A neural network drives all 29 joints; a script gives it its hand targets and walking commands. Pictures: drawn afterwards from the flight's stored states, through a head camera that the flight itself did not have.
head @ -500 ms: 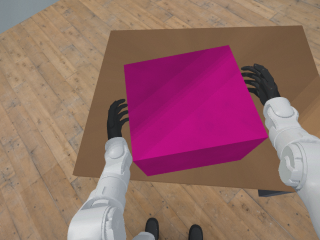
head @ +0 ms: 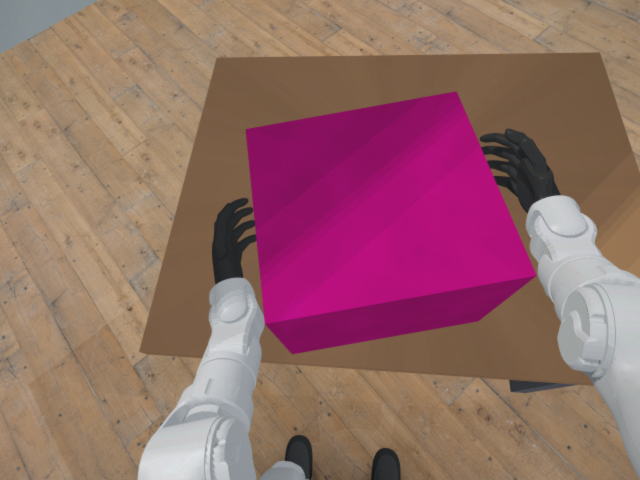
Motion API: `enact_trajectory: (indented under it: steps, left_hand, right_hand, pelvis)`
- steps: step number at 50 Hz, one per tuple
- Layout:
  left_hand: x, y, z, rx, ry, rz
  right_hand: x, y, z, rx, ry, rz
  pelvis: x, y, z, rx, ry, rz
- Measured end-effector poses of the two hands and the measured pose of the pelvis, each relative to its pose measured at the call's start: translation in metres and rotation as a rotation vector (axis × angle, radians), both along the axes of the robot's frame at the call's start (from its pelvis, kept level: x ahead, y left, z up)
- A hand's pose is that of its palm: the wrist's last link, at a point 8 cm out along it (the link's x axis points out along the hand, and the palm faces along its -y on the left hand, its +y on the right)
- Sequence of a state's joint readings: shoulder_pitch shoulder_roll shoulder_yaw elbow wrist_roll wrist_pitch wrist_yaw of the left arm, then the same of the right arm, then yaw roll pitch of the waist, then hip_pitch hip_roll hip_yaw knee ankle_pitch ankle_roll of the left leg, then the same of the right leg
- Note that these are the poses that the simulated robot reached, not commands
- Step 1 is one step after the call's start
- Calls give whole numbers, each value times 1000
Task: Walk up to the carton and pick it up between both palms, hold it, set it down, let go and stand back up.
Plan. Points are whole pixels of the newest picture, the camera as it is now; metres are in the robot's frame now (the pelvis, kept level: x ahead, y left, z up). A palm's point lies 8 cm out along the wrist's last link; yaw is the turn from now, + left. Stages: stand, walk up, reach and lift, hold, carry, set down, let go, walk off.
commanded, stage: set down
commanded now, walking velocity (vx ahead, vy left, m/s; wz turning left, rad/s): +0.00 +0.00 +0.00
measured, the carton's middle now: (369, 231) +0.45 +0.01 -0.09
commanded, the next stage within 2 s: none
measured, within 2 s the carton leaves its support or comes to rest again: neither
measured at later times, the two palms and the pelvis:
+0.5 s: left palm (231, 267) +0.36 +0.19 -0.03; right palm (534, 190) +0.47 -0.19 +0.01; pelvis +0.00 +0.00 +0.00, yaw +0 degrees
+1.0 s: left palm (230, 266) +0.36 +0.19 -0.03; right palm (534, 190) +0.47 -0.19 +0.01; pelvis +0.00 +0.00 +0.00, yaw -1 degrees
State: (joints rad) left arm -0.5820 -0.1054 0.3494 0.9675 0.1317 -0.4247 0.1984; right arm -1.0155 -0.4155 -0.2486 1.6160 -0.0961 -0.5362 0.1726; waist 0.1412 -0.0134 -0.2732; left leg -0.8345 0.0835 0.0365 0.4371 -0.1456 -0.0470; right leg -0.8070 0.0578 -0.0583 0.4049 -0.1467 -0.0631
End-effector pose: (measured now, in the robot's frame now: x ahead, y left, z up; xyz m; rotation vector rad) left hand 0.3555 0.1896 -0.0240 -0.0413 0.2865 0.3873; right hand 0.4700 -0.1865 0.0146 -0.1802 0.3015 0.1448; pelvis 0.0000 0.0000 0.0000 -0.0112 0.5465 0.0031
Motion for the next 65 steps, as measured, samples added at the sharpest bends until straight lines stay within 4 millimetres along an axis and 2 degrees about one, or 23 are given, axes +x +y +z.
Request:
enact_trajectory:
  steps: [39, 55, 65]
  left_hand:
    - [0, 0, -2, 2, -22, 4]
    - [4, 3, -5, 19, 8, -23]
    - [5, 5, -6, 30, 64, -52]
  right_hand:
    - [0, 0, 0, 0, -2, 0]
    - [0, -1, 0, -2, 0, 0]
    - [4, -14, -7, 39, 6, -72]
  pelvis:
    - [1, -1, -1, 0, -15, -3]
    - [-6, -1, -7, -1, 2, -21]
    - [-16, 5, -18, -6, 43, -36]
